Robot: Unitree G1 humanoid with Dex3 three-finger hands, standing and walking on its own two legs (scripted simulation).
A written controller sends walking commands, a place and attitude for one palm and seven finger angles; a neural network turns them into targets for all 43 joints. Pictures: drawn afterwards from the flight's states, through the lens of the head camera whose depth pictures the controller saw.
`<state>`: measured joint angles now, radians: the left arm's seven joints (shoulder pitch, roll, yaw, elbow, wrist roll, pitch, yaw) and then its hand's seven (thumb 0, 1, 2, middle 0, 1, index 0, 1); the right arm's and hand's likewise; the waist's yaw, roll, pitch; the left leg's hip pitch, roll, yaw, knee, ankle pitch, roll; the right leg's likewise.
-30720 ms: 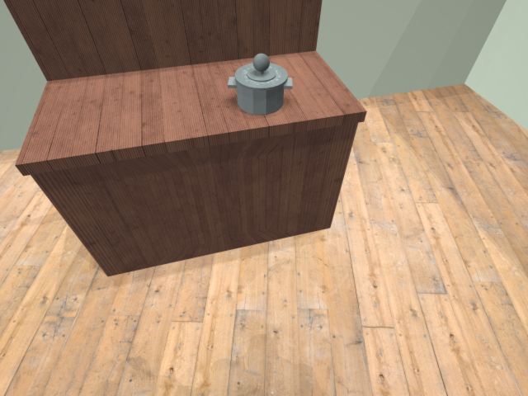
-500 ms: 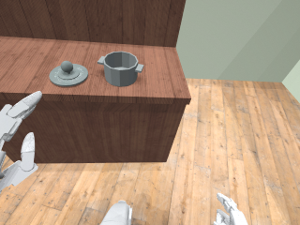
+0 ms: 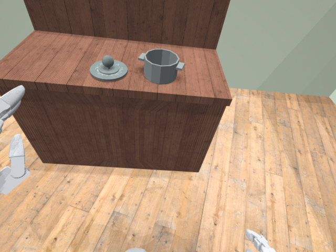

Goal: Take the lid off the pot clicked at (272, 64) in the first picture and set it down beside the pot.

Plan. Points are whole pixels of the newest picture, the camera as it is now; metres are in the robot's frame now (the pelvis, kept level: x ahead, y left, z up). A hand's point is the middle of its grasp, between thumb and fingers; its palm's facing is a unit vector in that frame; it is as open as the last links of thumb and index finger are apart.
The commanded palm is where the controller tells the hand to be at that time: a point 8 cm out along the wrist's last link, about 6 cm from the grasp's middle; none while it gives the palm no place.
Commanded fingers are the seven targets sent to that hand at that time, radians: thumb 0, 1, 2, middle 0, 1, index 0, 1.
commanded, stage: stop stepping back and stand still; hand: left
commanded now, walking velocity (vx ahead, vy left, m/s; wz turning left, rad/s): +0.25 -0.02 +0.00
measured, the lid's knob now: (108, 61) +0.85 +0.29 -0.01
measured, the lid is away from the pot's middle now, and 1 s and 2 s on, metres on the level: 0.23 0.23 0.23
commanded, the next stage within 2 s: let the arm hang, fingers relaxed in 1.88 s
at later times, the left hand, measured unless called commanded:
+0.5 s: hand out of the picture +0.08 +0.21 -0.14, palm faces -0.06 -1.00 +0.00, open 7.1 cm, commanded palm none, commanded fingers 0.00 0.90 0.90 -0.20 -0.30 -0.20 -0.30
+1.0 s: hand (102, 218) +0.24 +0.18 -0.13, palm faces -0.03 -0.98 -0.18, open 7.4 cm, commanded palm none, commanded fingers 0.00 0.90 0.90 -0.20 -0.30 -0.20 -0.30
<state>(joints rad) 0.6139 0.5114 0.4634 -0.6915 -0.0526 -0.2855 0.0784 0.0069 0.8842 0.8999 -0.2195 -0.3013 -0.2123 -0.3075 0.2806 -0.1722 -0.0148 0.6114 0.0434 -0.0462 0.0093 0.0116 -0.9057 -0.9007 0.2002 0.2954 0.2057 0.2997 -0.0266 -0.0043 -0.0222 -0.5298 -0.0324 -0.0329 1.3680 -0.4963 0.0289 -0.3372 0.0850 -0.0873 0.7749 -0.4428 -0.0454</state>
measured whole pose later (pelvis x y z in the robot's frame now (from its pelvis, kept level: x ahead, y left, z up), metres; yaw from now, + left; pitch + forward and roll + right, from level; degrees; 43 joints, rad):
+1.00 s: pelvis +0.09 +0.03 +0.03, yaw +1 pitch +1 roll -1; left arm 0.07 0.11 0.02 0.92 0.01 -0.01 0.06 0.00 0.91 0.90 -0.20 -0.30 -0.20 -0.30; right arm 0.36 -0.10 -0.05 1.02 0.00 0.02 -0.03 0.01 -0.91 -0.90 0.20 0.29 0.20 0.30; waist -0.08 0.03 0.08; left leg -0.34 0.00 -0.03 0.89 -0.56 0.01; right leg -0.27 0.04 -0.03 0.57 -0.32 -0.04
